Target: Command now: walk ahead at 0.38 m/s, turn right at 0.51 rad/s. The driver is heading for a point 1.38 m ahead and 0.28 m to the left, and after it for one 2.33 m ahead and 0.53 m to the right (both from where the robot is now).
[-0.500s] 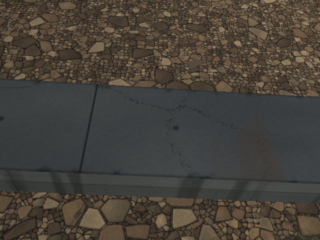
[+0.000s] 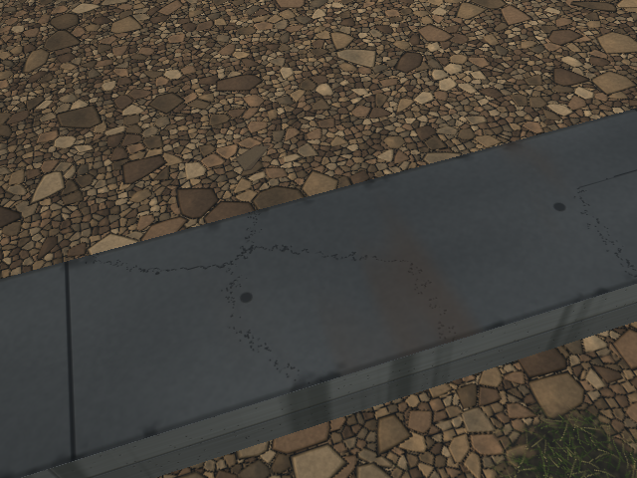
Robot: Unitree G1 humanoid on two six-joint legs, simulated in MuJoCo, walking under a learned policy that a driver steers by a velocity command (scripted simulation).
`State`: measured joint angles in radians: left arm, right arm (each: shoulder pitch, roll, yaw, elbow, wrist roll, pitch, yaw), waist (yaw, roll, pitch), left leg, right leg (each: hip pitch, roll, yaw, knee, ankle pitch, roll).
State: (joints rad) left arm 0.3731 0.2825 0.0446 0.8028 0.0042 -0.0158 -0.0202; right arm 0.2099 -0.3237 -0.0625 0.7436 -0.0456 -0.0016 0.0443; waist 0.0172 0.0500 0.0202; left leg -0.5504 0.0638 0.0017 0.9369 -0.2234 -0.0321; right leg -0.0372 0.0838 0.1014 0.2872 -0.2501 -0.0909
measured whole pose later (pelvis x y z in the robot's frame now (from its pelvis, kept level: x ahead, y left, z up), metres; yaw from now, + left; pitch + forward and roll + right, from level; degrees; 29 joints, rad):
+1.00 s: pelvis +0.47 -0.01 -0.01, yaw +5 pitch +2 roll -1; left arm 0.45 0.21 0.02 1.02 0.03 -0.10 0.00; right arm 0.20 -0.18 -0.04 0.78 -0.02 0.03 -0.02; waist 0.00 0.03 -0.03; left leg -1.00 0.00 -0.02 2.06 -0.41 0.10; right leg -0.19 0.01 -0.18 0.42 -0.27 -0.06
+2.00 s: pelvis +1.05 +0.23 +0.17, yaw +29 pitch +2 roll -1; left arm 0.33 0.26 0.06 0.80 0.01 -0.08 0.00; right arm 0.24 -0.24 -0.03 0.73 -0.05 -0.06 0.01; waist 0.00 0.02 0.01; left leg -0.50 -0.02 -0.06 1.22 -0.31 0.02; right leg -0.25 0.13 -0.03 0.39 -0.17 -0.11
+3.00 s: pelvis +1.23 +0.32 +0.17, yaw -6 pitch +2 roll +1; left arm 0.28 0.27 0.06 0.65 0.02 0.04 -0.01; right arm 0.23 -0.29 -0.06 0.71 -0.03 0.05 0.00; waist 0.02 0.02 0.00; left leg -0.48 0.00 -0.02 0.92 -0.38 -0.04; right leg -0.29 0.10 0.12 0.44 -0.18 -0.09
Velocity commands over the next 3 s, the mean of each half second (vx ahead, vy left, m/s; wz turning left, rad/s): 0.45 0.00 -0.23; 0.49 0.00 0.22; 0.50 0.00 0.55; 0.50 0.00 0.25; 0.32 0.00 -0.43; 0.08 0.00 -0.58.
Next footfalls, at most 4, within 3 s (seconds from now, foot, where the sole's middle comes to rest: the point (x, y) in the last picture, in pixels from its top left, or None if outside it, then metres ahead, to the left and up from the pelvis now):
0.26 left None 0.30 0.11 -0.78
0.72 right None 0.49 -0.10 -0.78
1.26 left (295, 325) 0.76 0.14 -0.60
1.80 right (274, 199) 1.13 0.21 -0.60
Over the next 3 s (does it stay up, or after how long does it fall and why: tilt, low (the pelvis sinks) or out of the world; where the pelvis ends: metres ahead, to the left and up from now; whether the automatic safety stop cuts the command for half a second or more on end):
stays up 1.23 0.32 0.17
